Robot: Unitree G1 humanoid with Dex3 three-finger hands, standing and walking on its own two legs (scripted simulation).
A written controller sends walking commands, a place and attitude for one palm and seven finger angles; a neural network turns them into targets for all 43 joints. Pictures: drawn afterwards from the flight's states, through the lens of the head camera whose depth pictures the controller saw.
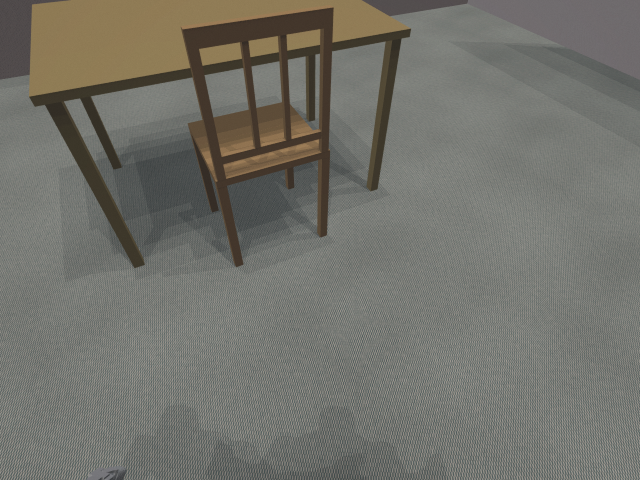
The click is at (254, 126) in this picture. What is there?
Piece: chair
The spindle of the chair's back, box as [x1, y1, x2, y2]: [240, 41, 260, 147]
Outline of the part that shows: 240,42 253,144 255,147 260,146 248,41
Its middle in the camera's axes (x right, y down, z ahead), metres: -0.21 -0.41 +1.12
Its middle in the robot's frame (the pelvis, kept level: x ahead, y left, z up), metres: +1.10 +0.26 -0.08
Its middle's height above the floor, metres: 0.69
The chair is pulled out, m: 0.00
